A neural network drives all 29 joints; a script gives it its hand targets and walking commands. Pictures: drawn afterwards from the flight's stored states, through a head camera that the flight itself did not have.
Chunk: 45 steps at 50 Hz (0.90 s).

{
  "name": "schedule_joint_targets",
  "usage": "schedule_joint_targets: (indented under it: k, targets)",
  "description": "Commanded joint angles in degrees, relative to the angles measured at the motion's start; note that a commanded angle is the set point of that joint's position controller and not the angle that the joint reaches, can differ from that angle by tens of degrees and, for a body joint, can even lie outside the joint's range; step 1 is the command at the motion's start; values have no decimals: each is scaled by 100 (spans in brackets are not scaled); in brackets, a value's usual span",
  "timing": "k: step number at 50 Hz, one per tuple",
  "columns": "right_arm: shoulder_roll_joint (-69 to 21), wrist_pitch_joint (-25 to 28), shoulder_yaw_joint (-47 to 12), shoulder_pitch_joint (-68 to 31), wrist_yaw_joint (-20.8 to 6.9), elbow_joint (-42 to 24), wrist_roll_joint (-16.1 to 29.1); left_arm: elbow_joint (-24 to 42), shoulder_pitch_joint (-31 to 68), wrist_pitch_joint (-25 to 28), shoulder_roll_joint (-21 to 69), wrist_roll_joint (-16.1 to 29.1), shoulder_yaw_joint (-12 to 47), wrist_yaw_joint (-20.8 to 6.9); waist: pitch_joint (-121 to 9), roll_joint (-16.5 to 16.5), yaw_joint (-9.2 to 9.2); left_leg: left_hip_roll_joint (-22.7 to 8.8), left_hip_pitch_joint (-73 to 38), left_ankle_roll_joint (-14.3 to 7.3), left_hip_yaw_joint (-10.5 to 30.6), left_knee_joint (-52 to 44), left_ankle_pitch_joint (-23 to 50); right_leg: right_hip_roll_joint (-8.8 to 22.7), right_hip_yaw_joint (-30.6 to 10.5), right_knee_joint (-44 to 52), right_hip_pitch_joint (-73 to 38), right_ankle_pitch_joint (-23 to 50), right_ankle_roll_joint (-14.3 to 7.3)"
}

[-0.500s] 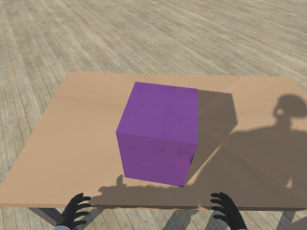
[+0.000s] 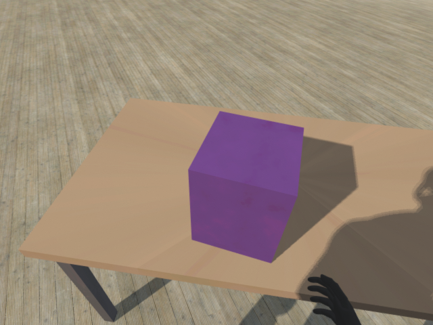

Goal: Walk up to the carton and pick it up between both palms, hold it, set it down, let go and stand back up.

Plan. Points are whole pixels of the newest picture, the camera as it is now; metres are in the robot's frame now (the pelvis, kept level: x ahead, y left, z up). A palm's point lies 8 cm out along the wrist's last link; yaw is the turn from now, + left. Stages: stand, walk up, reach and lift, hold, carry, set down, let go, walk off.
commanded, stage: stand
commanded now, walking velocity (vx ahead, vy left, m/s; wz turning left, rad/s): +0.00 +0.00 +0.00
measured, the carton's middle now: (245, 186) +0.45 -0.06 +0.00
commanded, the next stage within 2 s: none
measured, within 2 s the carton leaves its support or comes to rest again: neither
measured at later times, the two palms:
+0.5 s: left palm out of the picture +0.05 +0.25 -0.12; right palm out of the picture +0.02 -0.22 -0.13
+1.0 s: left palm out of the picture +0.03 +0.20 -0.13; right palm out of the picture +0.07 -0.22 -0.14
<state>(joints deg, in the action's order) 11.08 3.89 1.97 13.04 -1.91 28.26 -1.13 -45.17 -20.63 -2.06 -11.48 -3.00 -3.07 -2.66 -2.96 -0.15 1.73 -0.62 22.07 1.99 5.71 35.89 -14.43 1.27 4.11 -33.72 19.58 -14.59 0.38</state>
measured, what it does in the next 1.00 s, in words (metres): shifts its weight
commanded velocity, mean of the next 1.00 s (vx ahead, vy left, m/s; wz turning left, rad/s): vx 0.00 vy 0.00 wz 0.00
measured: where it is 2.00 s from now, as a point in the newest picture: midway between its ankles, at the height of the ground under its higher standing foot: outside the picture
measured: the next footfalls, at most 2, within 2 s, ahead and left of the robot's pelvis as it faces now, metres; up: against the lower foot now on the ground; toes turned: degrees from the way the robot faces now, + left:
none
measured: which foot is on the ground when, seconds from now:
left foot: down 0.00-1.00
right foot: down 0.00-1.00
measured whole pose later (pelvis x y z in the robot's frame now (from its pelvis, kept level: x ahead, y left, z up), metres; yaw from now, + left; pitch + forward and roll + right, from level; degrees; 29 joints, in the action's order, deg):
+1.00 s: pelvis +0.06 -0.01 +0.01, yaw +3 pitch +0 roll -1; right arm 7.7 -0.4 2.1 15.4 2.2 64.1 -0.9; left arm -61.6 -19.3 0.2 -5.5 -0.8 -3.1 2.3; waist 0.2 -1.8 0.4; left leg -0.1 13.1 2.5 8.3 29.7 -16.3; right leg 0.6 4.7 -27.3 9.2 -17.6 -0.3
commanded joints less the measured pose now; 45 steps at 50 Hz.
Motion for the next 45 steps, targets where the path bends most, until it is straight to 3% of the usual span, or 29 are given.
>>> schedule_joint_targets:
  k: [1,3,5,6,9,11,12,13,14,16,17,18,19,20,21,23,24,25,27,28,29,31,32,33,34,35,39,42,45]
  targets:
    - [233,-301,44,676,26,244,-63,705,700,206,-1057,-41,-322,18,554,39,-278,42,262,-216,-71,-533,-857,536,-1054,1642,659,-2144,-222]
    - [394,-331,141,696,68,226,-55,630,404,140,-985,-25,-285,72,456,-480,-255,-167,-83,-327,282,-790,-1047,486,-936,1442,861,-2022,-171]
    - [764,-340,207,678,71,321,-56,528,288,178,-694,61,-232,75,791,-500,-168,-93,721,-299,301,-1280,-1924,103,-547,1102,678,-1900,-91]
    - [877,-354,274,821,167,384,-115,438,176,216,-595,34,-204,72,458,-668,-141,-118,786,-287,412,-1282,-1639,9,-447,780,141,-1468,-43]
    - [686,-304,179,436,79,384,-77,483,247,234,-864,3,-315,-22,62,-324,58,-9,453,-256,281,-1037,-1259,7,-447,801,159,-1260,-90]
    - [527,-357,133,437,82,580,-41,406,99,246,-607,-40,-261,-9,386,-827,69,-128,1046,-352,567,-1461,-1792,-46,-358,669,-212,-1255,-95]
    - [514,-315,133,710,46,598,1,361,77,228,-780,25,-301,75,687,-737,-57,-118,1044,-259,424,-1410,-1612,265,-679,980,38,-1534,-167]
    - [507,-340,215,530,98,766,-16,249,-41,225,-835,-7,-328,172,623,-703,29,61,674,-326,342,-1126,-1464,178,-748,1111,410,-1489,-139]
    - [700,-345,237,502,193,729,-94,371,117,262,-952,-4,-395,158,667,-587,8,-207,1027,-390,626,-1420,-1567,191,-538,883,81,-1353,-165]
    - [487,-257,201,543,117,840,-33,303,165,263,-903,39,-345,231,249,121,-152,147,351,-296,190,-655,-824,530,-1111,1469,255,-1735,-364]
    - [371,-282,156,701,141,1092,-74,332,219,258,-902,85,-408,284,504,106,63,145,525,-317,89,-657,-740,558,-1125,1761,270,-2197,-392]
    - [381,-245,212,982,86,1262,-41,346,410,290,-889,22,-387,224,16,254,-246,208,137,-297,35,-675,-458,618,-1134,1580,66,-1852,-368]
    - [535,-206,266,801,101,1215,-78,318,559,298,-733,98,-329,222,27,316,-277,36,106,-311,90,-743,-347,606,-1025,1509,70,-1979,-315]
    - [339,-225,202,804,108,1418,-62,307,684,321,-604,86,-350,177,49,425,-184,111,225,-273,-2,-836,101,477,-811,1322,-206,-1189,-308]
    - [570,-148,254,1160,118,1561,-39,169,479,349,-411,107,-280,223,53,657,-220,-140,36,-403,369,-1007,-82,421,-814,1267,-255,-1013,-330]
    - [559,-204,287,966,202,1769,-82,-139,7,302,-473,141,-357,222,204,-34,-91,-185,232,-389,648,-1320,-398,100,-385,926,-365,-670,-202]
    - [549,-220,266,1064,262,1840,-117,-171,-56,313,-223,177,-227,300,-12,-270,-49,-304,236,-329,666,-1334,-189,238,-370,815,-753,-205,-163]
    - [729,-184,298,1020,235,1957,-86,-332,-217,298,-279,223,-264,326,-80,-45,40,-365,321,-386,797,-1529,-42,159,-283,470,-926,311,-254]
    - [666,-160,303,804,240,2065,-109,-337,-217,307,-324,240,-307,368,-14,-392,102,-299,274,-450,854,-1556,142,145,-249,440,-975,257,-163]
    - [437,-142,235,1132,273,2263,-40,-471,-396,302,-376,199,-324,380,16,20,11,-261,78,-408,737,-1471,402,224,-270,724,-1023,338,-199]
    - [523,-178,229,1015,318,2367,-80,-530,-143,280,-267,163,-244,386,176,-342,-7,-281,151,-419,497,-1339,739,316,-373,676,-1022,462,-247]
    - [434,-189,242,899,334,2552,-101,-674,-172,342,-412,184,-332,436,257,-482,-20,-302,-77,-418,612,-1339,907,282,-425,844,-935,705,-287]
    - [-37,-277,87,1374,348,2668,-105,-759,-348,324,-372,159,-328,413,436,-593,-142,-139,-108,-389,303,-1195,770,319,-478,935,-921,550,-218]
    - [219,-251,161,1202,290,2657,-2,-714,-207,342,-181,245,-294,459,405,63,-134,-103,-42,-320,359,-1072,662,380,-511,1059,-836,530,-283]
    - [127,-293,153,1383,297,2882,-16,-828,54,288,-187,235,-257,454,699,247,-279,37,35,-322,203,-981,741,394,-575,1166,-825,337,-283]
    - [289,-297,156,1011,288,2850,-53,-852,-223,324,-52,203,-238,449,417,-3,-13,-82,-103,-319,215,-892,1023,355,-443,1068,-1018,620,-308]
    - [305,-278,189,1049,374,3059,35,-1007,-47,286,-265,209,-289,526,770,203,-119,-134,16,-310,394,-1016,1335,365,-427,1136,-1049,829,-316]
    - [398,-298,170,981,460,3306,-25,-1177,-231,344,-431,199,-274,494,453,-355,-132,-287,-810,-308,307,-967,2058,349,-349,986,-968,1398,-328]
    - [30,-356,66,1149,489,3616,43,-1496,-439,303,-25,263,-115,518,526,74,-240,-155,-974,-269,345,-1032,1369,405,-385,1221,-932,1356,-331]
